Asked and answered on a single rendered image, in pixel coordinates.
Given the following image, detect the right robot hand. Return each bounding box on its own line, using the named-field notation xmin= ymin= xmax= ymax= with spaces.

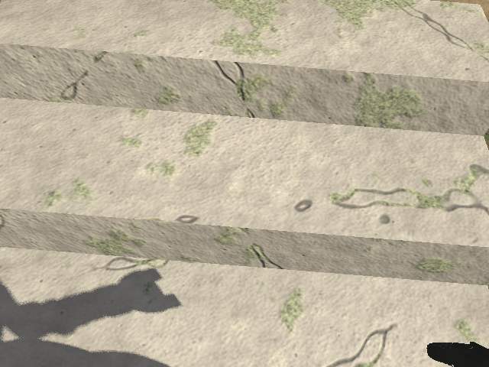
xmin=427 ymin=342 xmax=489 ymax=367

